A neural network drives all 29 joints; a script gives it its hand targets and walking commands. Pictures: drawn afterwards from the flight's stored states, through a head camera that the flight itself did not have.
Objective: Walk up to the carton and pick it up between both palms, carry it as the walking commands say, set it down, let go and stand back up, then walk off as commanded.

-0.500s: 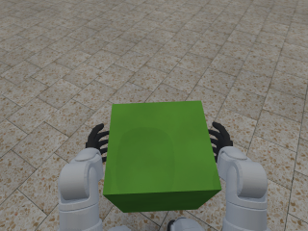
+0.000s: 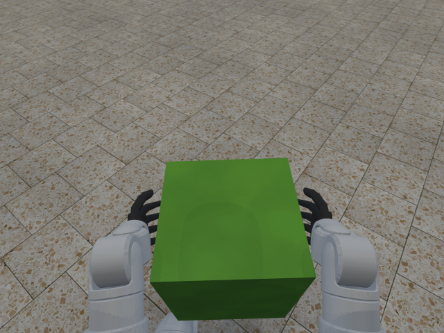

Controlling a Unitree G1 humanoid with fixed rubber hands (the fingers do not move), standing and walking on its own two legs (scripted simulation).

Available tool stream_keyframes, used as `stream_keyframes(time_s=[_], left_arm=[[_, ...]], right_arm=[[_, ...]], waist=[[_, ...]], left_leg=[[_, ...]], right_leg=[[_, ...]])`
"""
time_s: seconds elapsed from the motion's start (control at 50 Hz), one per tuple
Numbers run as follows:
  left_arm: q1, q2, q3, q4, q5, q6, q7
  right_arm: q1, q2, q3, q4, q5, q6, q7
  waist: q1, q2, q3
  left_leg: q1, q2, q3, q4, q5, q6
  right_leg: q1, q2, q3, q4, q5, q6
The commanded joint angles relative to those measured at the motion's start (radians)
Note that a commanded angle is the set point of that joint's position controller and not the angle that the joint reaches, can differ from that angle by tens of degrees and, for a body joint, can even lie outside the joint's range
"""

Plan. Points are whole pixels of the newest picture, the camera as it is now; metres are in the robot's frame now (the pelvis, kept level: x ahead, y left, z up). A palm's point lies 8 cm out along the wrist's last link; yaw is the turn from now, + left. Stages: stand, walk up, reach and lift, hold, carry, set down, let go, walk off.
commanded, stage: carry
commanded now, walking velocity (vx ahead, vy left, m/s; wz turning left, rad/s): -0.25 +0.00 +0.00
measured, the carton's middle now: (229, 244) +0.27 +0.01 +0.01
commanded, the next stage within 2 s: none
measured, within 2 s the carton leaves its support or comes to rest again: neither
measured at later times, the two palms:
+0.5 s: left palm out of the picture -0.02 +0.16 +0.07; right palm out of the picture +0.01 -0.14 +0.07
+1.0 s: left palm out of the picture -0.29 +0.16 +0.07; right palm out of the picture -0.28 -0.14 +0.08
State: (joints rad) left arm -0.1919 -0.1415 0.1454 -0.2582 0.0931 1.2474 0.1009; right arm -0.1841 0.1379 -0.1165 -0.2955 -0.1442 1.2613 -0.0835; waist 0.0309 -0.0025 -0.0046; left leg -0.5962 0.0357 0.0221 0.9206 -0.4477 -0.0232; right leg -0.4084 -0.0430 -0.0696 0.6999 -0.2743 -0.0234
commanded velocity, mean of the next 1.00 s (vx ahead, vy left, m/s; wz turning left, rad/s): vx -0.25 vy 0.00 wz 0.00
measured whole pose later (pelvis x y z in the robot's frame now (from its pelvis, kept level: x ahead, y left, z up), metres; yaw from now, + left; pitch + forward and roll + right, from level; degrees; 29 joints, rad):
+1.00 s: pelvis -0.55 +0.00 +0.01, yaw -1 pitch +0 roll -2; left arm -0.14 -0.13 0.12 -0.40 0.11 1.29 0.10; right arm -0.16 0.13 -0.07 -0.37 -0.12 1.26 -0.08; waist 0.04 0.00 0.03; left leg -0.46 0.06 0.06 0.61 -0.15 0.02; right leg -0.55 0.00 0.01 1.11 -0.41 0.04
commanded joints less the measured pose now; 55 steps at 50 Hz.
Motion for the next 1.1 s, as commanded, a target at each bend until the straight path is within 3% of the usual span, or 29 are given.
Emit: stream_keyframes(time_s=[0.0, 0.08, 0.14, 0.16, 0.18, 0.2, 0.22, 0.26, 0.3, 0.38, 0.42, 0.44, 0.46, 0.48, 0.5, 0.54, 0.58, 0.6, 0.68, 0.72, 0.74, 0.78, 0.8, 0.84, 0.86, 0.94, 0.98, 1.04, 1.08], left_arm=[[-0.617, -0.919, -0.687, -0.217, -0.435, -0.015, -0.307], [-0.598, -0.877, -0.685, -0.289, -0.393, -0.019, -0.267], [-0.424, -0.873, -0.648, -0.156, -0.328, -0.008, -0.258], [-0.455, -0.865, -0.67, -0.174, -0.327, -0.01, -0.256], [-0.432, -0.881, -0.685, -0.204, -0.326, -0.006, -0.257], [-0.501, -0.903, -0.673, -0.182, -0.327, -0.005, -0.264], [-0.605, -0.933, -0.702, -0.284, -0.373, -0.026, -0.273], [-0.57, -0.929, -0.719, -0.272, -0.398, -0.035, -0.275], [-0.623, -0.952, -0.752, -0.314, -0.438, -0.04, -0.277], [-0.671, -0.94, -0.795, -0.305, -0.492, -0.008, -0.291], [-0.584, -0.9, -0.775, -0.256, -0.485, 0.0, -0.299], [-0.557, -0.871, -0.767, -0.242, -0.476, 0.003, -0.302], [-0.527, -0.87, -0.758, -0.19, -0.474, 0.001, -0.305], [-0.525, -0.882, -0.768, -0.223, -0.475, -0.011, -0.301], [-0.506, -0.888, -0.724, -0.248, -0.463, -0.027, -0.307], [-0.649, -0.949, -0.725, -0.29, -0.472, -0.023, -0.309], [-0.617, -0.92, -0.724, -0.331, -0.443, -0.031, -0.307], [-0.608, -0.911, -0.717, -0.299, -0.431, -0.031, -0.301], [-0.517, -0.877, -0.694, -0.278, -0.39, -0.022, -0.273], [-0.44, -0.89, -0.694, -0.244, -0.36, -0.013, -0.261], [-0.415, -0.863, -0.68, -0.209, -0.335, -0.01, -0.263], [-0.462, -0.884, -0.7, -0.248, -0.333, -0.019, -0.27], [-0.555, -0.879, -0.713, -0.27, -0.356, -0.015, -0.275], [-0.618, -0.93, -0.749, -0.282, -0.398, -0.03, -0.276], [-0.635, -0.936, -0.752, -0.331, -0.431, -0.033, -0.277], [-0.644, -0.959, -0.793, -0.313, -0.469, -0.022, -0.273], [-0.647, -0.903, -0.796, -0.309, -0.484, -0.014, -0.283], [-0.633, -0.889, -0.789, -0.269, -0.485, -0.002, -0.287], [-0.558, -0.895, -0.754, -0.191, -0.462, 0.002, -0.288]], right_arm=[[-0.604, 0.951, 0.728, -0.132, 0.473, -0.05, 0.248], [-0.598, 0.943, 0.727, -0.181, 0.505, -0.043, 0.25], [-0.616, 0.935, 0.75, -0.185, 0.51, -0.027, 0.264], [-0.593, 0.948, 0.751, -0.167, 0.509, -0.026, 0.272], [-0.549, 0.925, 0.728, -0.187, 0.5, -0.025, 0.278], [-0.555, 0.934, 0.722, -0.153, 0.487, -0.031, 0.278], [-0.596, 0.937, 0.74, -0.193, 0.479, -0.057, 0.272], [-0.534, 0.941, 0.732, -0.19, 0.48, -0.045, 0.265], [-0.659, 0.919, 0.759, -0.321, 0.501, -0.058, 0.258], [-0.542, 0.915, 0.687, -0.224, 0.424, -0.04, 0.237], [-0.438, 0.901, 0.657, -0.153, 0.39, -0.038, 0.219], [-0.398, 0.873, 0.65, -0.141, 0.375, -0.042, 0.215], [-0.388, 0.86, 0.664, -0.144, 0.365, -0.039, 0.211], [-0.394, 0.869, 0.661, -0.172, 0.375, -0.041, 0.219], [-0.502, 0.892, 0.694, -0.233, 0.402, -0.047, 0.222], [-0.632, 0.953, 0.719, -0.225, 0.449, -0.055, 0.229], [-0.586, 0.958, 0.751, -0.215, 0.474, -0.062, 0.238], [-0.595, 0.98, 0.746, -0.211, 0.48, -0.063, 0.24], [-0.572, 0.944, 0.742, -0.214, 0.492, -0.047, 0.242], [-0.511, 0.933, 0.732, -0.193, 0.502, -0.037, 0.257], [-0.534, 0.94, 0.74, -0.209, 0.492, -0.037, 0.26], [-0.518, 0.927, 0.731, -0.219, 0.471, -0.04, 0.27], [-0.511, 0.933, 0.708, -0.16, 0.453, -0.053, 0.273], [-0.55, 0.96, 0.711, -0.185, 0.479, -0.049, 0.271], [-0.586, 0.948, 0.732, -0.252, 0.491, -0.049, 0.271], [-0.615, 0.895, 0.697, -0.323, 0.458, -0.053, 0.249], [-0.567, 0.896, 0.672, -0.27, 0.426, -0.06, 0.237], [-0.407, 0.898, 0.629, -0.135, 0.365, -0.044, 0.225], [-0.383, 0.871, 0.613, -0.121, 0.361, -0.042, 0.222]], waist=[[-0.015, -0.071, -0.362], [-0.013, -0.067, -0.472], [-0.028, -0.21, -0.484], [-0.029, -0.119, -0.469], [-0.022, 0.177, -0.47], [-0.026, 0.29, -0.41], [-0.035, 0.326, -0.354], [-0.047, 0.033, -0.372], [-0.032, 0.091, -0.384], [-0.042, 0.279, -0.455], [-0.032, 0.219, -0.493], [-0.023, 0.084, -0.509], [-0.031, -0.257, -0.467], [-0.031, -0.36, -0.463], [-0.022, -0.386, -0.45], [-0.018, -0.159, -0.368], [-0.011, -0.072, -0.397], [-0.016, -0.138, -0.434], [-0.011, -0.231, -0.529], [-0.031, -0.144, -0.537], [-0.037, -0.101, -0.505], [-0.022, 0.303, -0.436], [-0.046, 0.411, -0.382], [-0.044, 0.121, -0.274], [-0.035, 0.029, -0.326], [-0.031, 0.173, -0.405], [-0.038, 0.219, -0.473], [-0.043, 0.294, -0.51], [-0.04, 0.07, -0.491]], left_leg=[[0.112, -0.031, -0.035, 0.328, -0.014, 0.008], [0.207, -0.049, 0.067, -0.096, -0.04, 0.015], [0.391, -0.041, 0.021, -0.505, 0.028, 0.039], [0.46, 0.062, -0.11, -0.6, 0.032, 0.046], [0.486, 0.289, -0.347, -0.595, 0.248, 0.108], [0.378, 0.428, -0.411, -0.57, 0.458, 0.236], [0.222, 0.455, -0.346, -0.568, 0.484, 0.287], [0.171, 0.322, -0.211, -0.534, 0.322, 0.235], [0.245, 0.212, -0.118, -0.484, 0.338, 0.148], [0.418, 0.247, -0.151, -0.493, 0.445, 0.144], [0.404, 0.228, -0.158, -0.427, 0.496, 0.107], [0.314, 0.157, -0.087, -0.294, 0.444, 0.062], [0.109, 0.053, 0.005, -0.154, 0.199, 0.013], [-0.011, -0.023, 0.06, -0.011, -0.115, -0.012], [0.044, 0.018, -0.064, 0.174, -0.161, 0.015], [0.057, -0.039, -0.051, 0.363, -0.058, 0.01], [0.05, -0.039, -0.025, 0.345, -0.027, 0.008], [0.033, -0.012, -0.001, 0.219, -0.013, -0.001], [0.2, -0.062, 0.053, -0.137, -0.106, 0.016], [0.4, -0.066, 0.028, -0.436, 0.052, 0.044], [0.448, 0.036, -0.085, -0.553, 0.067, 0.054], [0.447, 0.441, -0.449, -0.58, 0.496, 0.206], [0.237, 0.482, -0.404, -0.613, 0.484, 0.33], [0.096, 0.289, -0.251, -0.631, 0.131, 0.226], [0.133, 0.227, -0.168, -0.583, 0.173, 0.166], [0.433, 0.183, -0.133, -0.53, 0.241, 0.116], [0.48, 0.254, -0.194, -0.546, 0.397, 0.141], [0.484, 0.294, -0.245, -0.561, 0.282, 0.116], [0.328, 0.173, -0.11, -0.452, 0.149, 0.001]], right_leg=[[0.012, -0.274, 0.251, -0.354, 0.111, -0.101], [0.194, -0.244, 0.23, -0.323, 0.213, -0.084], [0.183, -0.198, 0.221, -0.277, 0.171, -0.047], [0.096, -0.153, 0.171, -0.221, 0.101, -0.006], [-0.056, -0.083, 0.076, -0.048, -0.056, 0.05], [-0.129, -0.002, 0.008, 0.154, -0.243, 0.077], [-0.113, -0.044, 0.112, 0.313, -0.269, 0.032], [-0.031, 0.015, 0.097, 0.496, -0.128, 0.031], [-0.064, 0.032, 0.061, 0.385, -0.054, 0.055], [-0.049, 0.02, 0.003, 0.122, -0.207, 0.073], [0.114, 0.024, 0.041, -0.17, -0.118, 0.05], [0.246, -0.061, 0.173, -0.328, -0.008, 0.031], [0.314, -0.275, 0.379, -0.345, 0.308, -0.044], [0.295, -0.426, 0.471, -0.297, 0.611, -0.142], [0.149, -0.436, 0.458, -0.3, 0.64, -0.216], [0.05, -0.282, 0.348, -0.322, 0.418, -0.146], [0.127, -0.271, 0.245, -0.308, 0.337, -0.102], [0.205, -0.238, 0.169, -0.277, 0.322, -0.097], [0.303, -0.245, 0.239, -0.3, 0.401, -0.101], [0.191, -0.235, 0.242, -0.283, 0.27, -0.076], [0.098, -0.178, 0.187, -0.24, 0.116, -0.015], [-0.176, 0.0, -0.002, 0.14, -0.275, 0.08], [-0.161, 0.014, 0.13, 0.431, -0.36, 0.034], [-0.099, 0.039, 0.16, 0.599, -0.168, 0.028], [-0.077, 0.061, 0.12, 0.617, -0.112, 0.043], [-0.195, 0.055, 0.021, 0.364, -0.144, 0.086], [-0.074, 0.04, 0.028, 0.213, -0.246, 0.075], [0.11, 0.054, 0.009, -0.16, -0.215, 0.042], [0.299, -0.046, 0.159, -0.406, -0.208, -0.005]])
